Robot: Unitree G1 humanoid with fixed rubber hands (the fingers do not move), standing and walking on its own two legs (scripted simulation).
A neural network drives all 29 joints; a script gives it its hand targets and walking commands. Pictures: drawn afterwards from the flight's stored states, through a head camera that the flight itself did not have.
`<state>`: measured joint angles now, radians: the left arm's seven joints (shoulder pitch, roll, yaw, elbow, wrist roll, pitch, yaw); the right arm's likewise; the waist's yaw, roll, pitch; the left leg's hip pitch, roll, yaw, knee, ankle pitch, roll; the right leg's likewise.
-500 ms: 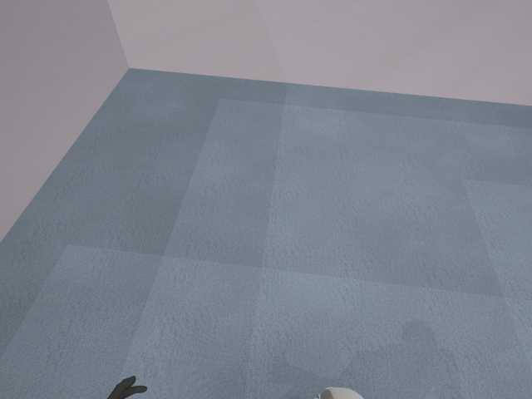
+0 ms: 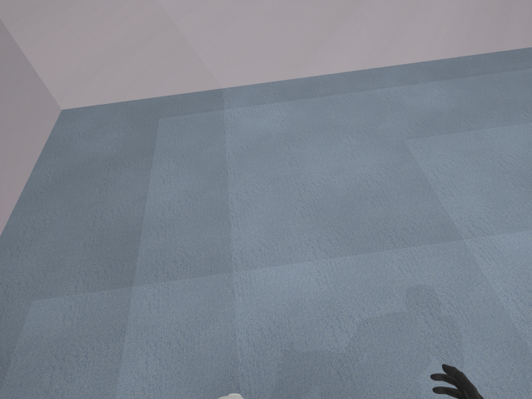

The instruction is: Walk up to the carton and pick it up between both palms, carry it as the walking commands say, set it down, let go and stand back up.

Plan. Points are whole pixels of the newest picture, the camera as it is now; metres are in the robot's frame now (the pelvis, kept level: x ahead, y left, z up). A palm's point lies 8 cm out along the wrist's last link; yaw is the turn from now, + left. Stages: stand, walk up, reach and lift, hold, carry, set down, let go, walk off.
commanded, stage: walk up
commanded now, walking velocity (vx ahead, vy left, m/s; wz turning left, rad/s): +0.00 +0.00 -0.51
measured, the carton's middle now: out of the picture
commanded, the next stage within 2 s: none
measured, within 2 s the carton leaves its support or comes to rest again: neither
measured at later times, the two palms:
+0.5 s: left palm out of the picture +0.16 +0.27 -0.12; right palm out of the picture -0.04 -0.25 -0.11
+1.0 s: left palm (147, 383) +0.18 +0.25 -0.12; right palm out of the picture -0.04 -0.25 -0.10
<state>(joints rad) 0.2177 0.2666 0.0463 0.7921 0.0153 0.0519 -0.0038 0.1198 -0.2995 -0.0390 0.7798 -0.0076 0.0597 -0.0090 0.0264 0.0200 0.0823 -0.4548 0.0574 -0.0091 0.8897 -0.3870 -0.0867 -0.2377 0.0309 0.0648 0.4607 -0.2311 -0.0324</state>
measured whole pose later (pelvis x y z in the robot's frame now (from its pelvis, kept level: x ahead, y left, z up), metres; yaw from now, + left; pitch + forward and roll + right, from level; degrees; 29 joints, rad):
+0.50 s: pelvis -0.02 +0.04 +0.00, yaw -15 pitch +2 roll -2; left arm 0.15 0.30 0.05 0.80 0.00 0.08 -0.04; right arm 0.25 -0.27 -0.05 0.82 -0.05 0.02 -0.02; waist -0.02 0.00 0.07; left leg -0.27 0.11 0.20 0.50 -0.26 0.01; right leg -0.33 -0.02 -0.06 0.76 -0.46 0.06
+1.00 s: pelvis -0.03 +0.05 -0.01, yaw -30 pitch +1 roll -1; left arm 0.21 0.29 0.07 0.78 0.02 0.05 0.00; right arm 0.12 -0.27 -0.05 0.75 -0.01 0.04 -0.02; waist 0.03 -0.01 0.06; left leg -0.31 0.05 0.07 0.55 -0.28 -0.07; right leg -0.26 0.05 0.12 0.52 -0.27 0.01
